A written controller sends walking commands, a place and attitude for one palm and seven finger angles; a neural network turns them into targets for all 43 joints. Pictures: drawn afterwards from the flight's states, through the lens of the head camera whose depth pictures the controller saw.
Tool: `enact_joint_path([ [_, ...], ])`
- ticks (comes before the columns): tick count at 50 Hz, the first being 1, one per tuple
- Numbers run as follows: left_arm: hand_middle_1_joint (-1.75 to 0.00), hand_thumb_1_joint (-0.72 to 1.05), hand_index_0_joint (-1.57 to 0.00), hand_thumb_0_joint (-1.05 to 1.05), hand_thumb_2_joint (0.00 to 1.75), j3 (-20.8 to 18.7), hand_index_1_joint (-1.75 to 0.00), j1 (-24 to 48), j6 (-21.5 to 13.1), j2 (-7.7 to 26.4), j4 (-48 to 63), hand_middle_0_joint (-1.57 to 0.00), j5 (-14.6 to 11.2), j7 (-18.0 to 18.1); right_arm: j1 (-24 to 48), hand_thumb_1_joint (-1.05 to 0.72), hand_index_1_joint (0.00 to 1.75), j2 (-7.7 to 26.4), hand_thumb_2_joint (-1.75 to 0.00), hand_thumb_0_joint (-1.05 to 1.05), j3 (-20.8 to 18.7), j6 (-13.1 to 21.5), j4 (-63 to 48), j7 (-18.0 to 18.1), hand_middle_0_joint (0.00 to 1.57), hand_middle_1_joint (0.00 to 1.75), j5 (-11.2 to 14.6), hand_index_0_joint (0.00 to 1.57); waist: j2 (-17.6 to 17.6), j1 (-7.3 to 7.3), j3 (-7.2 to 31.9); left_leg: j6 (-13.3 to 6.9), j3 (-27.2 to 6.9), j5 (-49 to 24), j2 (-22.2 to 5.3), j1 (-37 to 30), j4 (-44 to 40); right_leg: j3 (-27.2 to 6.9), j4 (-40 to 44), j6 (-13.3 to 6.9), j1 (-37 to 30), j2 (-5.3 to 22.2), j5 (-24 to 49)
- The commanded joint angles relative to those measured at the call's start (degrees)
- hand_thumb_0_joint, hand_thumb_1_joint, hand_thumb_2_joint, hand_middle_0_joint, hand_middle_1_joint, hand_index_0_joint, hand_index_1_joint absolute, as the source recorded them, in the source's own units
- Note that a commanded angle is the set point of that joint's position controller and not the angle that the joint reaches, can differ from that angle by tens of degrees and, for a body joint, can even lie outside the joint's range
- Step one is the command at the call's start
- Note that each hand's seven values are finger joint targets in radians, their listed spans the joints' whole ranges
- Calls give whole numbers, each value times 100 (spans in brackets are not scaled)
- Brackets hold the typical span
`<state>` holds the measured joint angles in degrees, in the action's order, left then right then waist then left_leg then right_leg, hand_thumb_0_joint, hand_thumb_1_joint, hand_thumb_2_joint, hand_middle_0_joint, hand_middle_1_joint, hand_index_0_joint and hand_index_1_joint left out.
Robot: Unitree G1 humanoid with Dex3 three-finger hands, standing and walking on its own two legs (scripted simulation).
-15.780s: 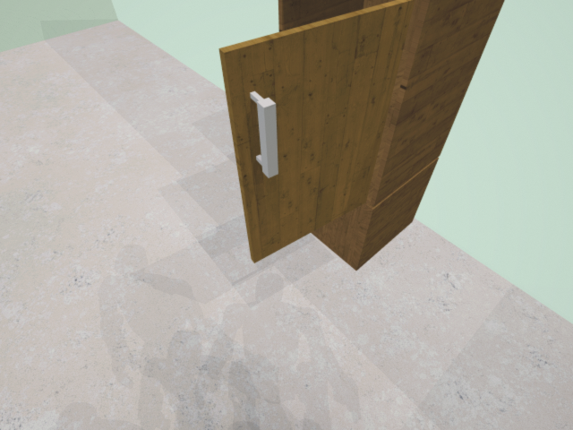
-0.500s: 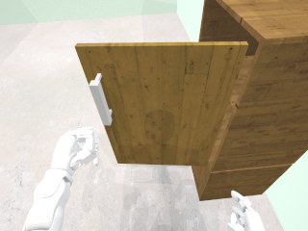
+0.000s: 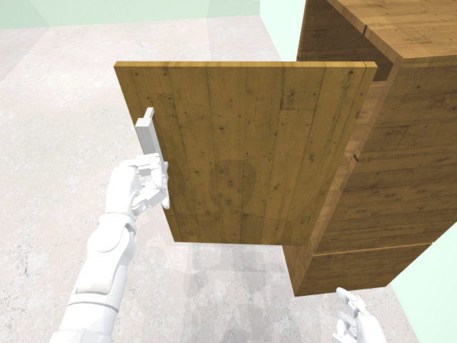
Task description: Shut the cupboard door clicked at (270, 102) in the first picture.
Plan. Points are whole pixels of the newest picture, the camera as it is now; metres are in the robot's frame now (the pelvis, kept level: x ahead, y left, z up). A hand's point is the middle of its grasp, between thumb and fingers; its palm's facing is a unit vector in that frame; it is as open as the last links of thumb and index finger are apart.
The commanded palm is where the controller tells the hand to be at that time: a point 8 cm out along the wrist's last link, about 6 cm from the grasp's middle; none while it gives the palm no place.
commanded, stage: bring the fist close to the handle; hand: left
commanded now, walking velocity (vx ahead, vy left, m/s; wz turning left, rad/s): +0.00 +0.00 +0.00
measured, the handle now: (156, 148) +0.45 +0.17 +0.11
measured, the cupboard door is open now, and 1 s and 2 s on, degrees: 82 78 67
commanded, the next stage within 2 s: push the door shut along its arc in 0.48 s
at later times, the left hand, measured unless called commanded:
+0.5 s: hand (170, 194) +0.34 +0.12 +0.11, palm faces +0.00 -1.00 -0.03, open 3.1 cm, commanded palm +0.32 +0.17 +0.11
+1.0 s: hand (178, 166) +0.40 +0.11 +0.11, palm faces -0.09 -0.99 -0.05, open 3.1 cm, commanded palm +0.39 +0.17 +0.11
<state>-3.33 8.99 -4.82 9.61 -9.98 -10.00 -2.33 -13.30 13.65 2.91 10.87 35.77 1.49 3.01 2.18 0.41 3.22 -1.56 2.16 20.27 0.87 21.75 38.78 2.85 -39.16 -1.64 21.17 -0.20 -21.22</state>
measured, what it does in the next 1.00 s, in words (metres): stands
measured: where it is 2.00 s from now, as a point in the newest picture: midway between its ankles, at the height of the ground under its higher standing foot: outside the picture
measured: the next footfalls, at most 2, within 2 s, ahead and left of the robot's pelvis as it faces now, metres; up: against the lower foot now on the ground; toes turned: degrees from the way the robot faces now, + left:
none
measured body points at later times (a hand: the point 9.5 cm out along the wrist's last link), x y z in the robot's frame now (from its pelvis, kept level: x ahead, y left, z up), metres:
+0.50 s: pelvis +0.00 -0.01 +0.00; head +0.00 -0.03 +0.45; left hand +0.33 +0.17 +0.11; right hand +0.14 -0.25 -0.10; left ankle +0.00 +0.10 -0.72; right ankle -0.01 -0.10 -0.72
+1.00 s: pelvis -0.01 -0.01 +0.00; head +0.03 -0.03 +0.45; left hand +0.40 +0.17 +0.11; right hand +0.10 -0.26 -0.11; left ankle +0.00 +0.10 -0.72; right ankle -0.01 -0.10 -0.72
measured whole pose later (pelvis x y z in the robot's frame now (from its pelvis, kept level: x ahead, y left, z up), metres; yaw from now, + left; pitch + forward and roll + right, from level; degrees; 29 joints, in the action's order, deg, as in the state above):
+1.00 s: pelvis -0.01 -0.01 +0.00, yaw +0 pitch +5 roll +0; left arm -7.0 29.0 -10.2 13.9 -37.6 -10.4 -8.6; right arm -16.1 15.4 2.0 4.3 37.5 2.2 3.6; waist 1.9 2.7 1.9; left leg -0.7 1.9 19.0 0.1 24.0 37.9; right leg 3.1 -38.6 -2.6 23.6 -1.0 -20.1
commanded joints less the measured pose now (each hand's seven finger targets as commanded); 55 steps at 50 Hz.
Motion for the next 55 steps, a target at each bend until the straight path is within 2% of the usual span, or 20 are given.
enact_joint_path([
  [1,-150,90,-130,0,90,-189,-150,1554,-62,494,637,-130,51,45,355,-90,30,705,-90,0,-324,101,-854,-4,20,30,14,20,-301,-8,1124,46,-266,-1694,-104,-726,-481,-60,543,50,-238,21,1906],
  [4,-150,90,-130,0,90,-50,-150,2208,-88,315,773,-130,32,153,368,-90,30,665,-90,0,-320,17,-884,-3,20,30,10,20,-274,65,1176,57,-274,-1633,-119,-805,-478,-41,556,53,-148,0,1812],
  [6,-150,90,-130,0,90,-344,-150,2245,-234,633,838,-130,48,282,346,-90,30,700,-90,0,-333,-7,-882,11,20,30,-29,20,-549,-2,1280,42,-292,-1614,-140,-776,-488,-60,560,52,-269,-16,1766],
  [10,-150,90,-130,0,90,-548,-150,2171,-575,760,1000,-130,57,389,380,-90,30,633,-90,0,-338,-29,-886,-20,20,30,-60,20,-389,-106,1672,39,-163,-1873,-117,-879,-480,-137,487,51,-554,-1,2146],
  [11,-150,90,-130,0,90,-731,-150,2035,-600,994,871,-130,94,400,347,-90,30,660,-90,0,-353,-64,-853,-23,20,30,-67,20,-461,-145,1672,35,-158,-1882,-122,-817,-478,-161,492,55,-632,1,2189],
  [12,-150,90,-130,0,90,-492,-150,1985,-610,730,851,-130,120,355,366,-90,30,619,-90,0,-335,-85,-877,-45,20,30,-59,20,-344,-108,1579,38,-129,-1910,-117,-810,-507,-143,486,53,-605,11,2247],
  [15,-150,90,-130,0,90,-291,-150,1780,-548,536,802,-130,129,245,348,-90,30,624,-90,0,-365,-120,-887,-86,20,30,-13,20,-52,-70,1368,61,-120,-1927,-125,-855,-502,-124,528,33,-451,-9,2237],
  [18,-150,90,-130,0,90,-105,-150,1684,-384,367,763,-130,46,103,323,-90,30,655,-90,0,-386,-164,-924,-75,20,30,25,20,-291,27,1211,17,-126,-1760,-109,-830,-499,-130,648,71,-394,-22,2197],
  [23,-150,90,-130,0,90,-273,-150,2150,-380,594,856,-130,-48,109,377,-90,30,683,-90,0,-367,-193,-909,26,20,30,31,20,-596,115,997,-18,-159,-1260,-86,-734,-568,-176,811,116,-283,-16,1675],
  [29,-150,90,-130,0,90,-300,-150,2533,-675,678,786,-130,41,270,450,-90,30,632,-90,0,-319,-148,-833,40,20,30,-2,20,-234,75,1164,-15,-168,-1043,-58,-811,-572,-250,802,85,-251,-6,1324],
  [31,-150,90,-130,0,90,-387,-150,2665,-681,889,462,-130,92,231,381,-90,30,691,-90,0,-328,-189,-761,54,20,30,-2,20,-431,141,1180,-28,-184,-1017,-63,-749,-551,-254,796,100,-246,-7,1310],
  [34,-150,90,-130,0,90,-239,-150,3070,-585,786,-120,-130,53,52,349,-90,30,693,-90,0,-308,-230,-710,66,20,30,37,20,-398,249,1000,-31,-162,-875,-41,-644,-537,-309,856,123,-119,12,1262],
  [36,-150,90,-130,0,90,-443,-150,3128,-507,1032,-539,-130,17,-72,303,-90,30,755,-90,0,-308,-293,-694,90,20,30,35,20,-557,195,992,-35,-185,-843,-27,-502,-545,-335,880,121,-214,21,1220],
  [39,-150,90,-130,0,90,-463,-150,3625,-509,1036,-865,-130,-96,-266,271,-90,30,754,-90,0,-305,-341,-688,113,20,30,60,20,-526,250,1130,-36,-164,-977,0,-505,-508,-374,864,125,-277,49,1462],
  [42,-150,90,-130,0,90,-711,-150,4070,-654,1327,-1119,-130,-153,-401,148,-90,30,793,-90,0,-322,-371,-651,128,20,30,43,20,-548,239,1408,-38,-181,-1167,-1,-474,-470,-383,762,115,-433,50,1729],
  [45,-150,90,-130,0,90,-695,-150,4252,-863,1297,-1352,-130,-162,-538,1,-90,30,797,-90,0,-356,-373,-601,103,20,30,38,20,-456,252,1658,-44,-167,-1432,11,-545,-386,-375,642,109,-469,36,2132],
  [50,-150,90,-130,0,90,-653,-150,4793,-1001,1362,-1941,-130,-180,-801,-206,-90,30,857,-90,0,-390,-432,-497,100,20,30,50,20,-531,392,1587,-62,-177,-1345,31,-395,-343,-373,619,125,-327,22,2121],
  [51,-150,90,-130,0,90,-791,-150,4940,-1034,1581,-2019,-130,-159,-823,-250,-90,30,890,-90,0,-409,-460,-462,114,20,30,49,20,-528,403,1569,-84,-179,-1358,30,-388,-303,-416,631,133,-340,28,2135],
  [52,-150,90,-130,0,90,-595,-150,5082,-1071,1383,-1999,-130,-157,-888,-263,-90,30,869,-90,0,-405,-460,-470,101,20,30,56,20,-300,427,1661,-76,-176,-1403,49,-453,-323,-391,598,108,-311,29,2172],
  [55,-150,90,-130,0,90,-601,-150,5320,-1151,1408,-2220,-130,-172,-1000,-404,-90,30,907,-90,0,-435,-466,-416,97,20,30,52,20,-295,471,1808,-71,-221,-1549,30,-590,-283,-308,531,76,-170,-15,2232],
])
